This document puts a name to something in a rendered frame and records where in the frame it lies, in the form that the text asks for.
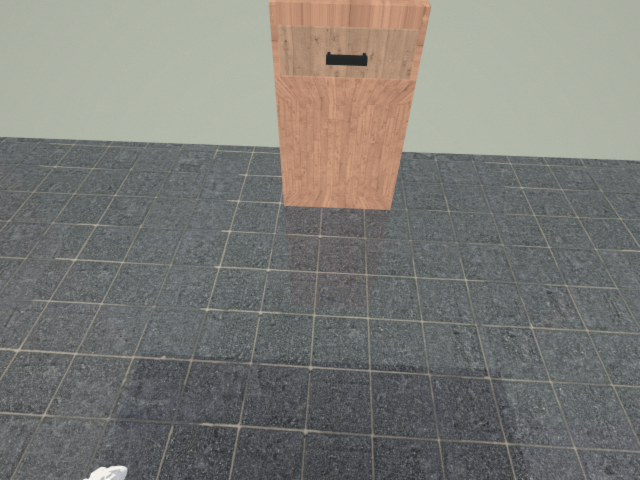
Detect handle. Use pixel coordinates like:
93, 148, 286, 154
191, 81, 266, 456
326, 52, 368, 66

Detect drawer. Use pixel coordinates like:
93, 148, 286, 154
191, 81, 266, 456
278, 25, 419, 79

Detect cabinet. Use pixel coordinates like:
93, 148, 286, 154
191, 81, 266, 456
269, 0, 431, 210

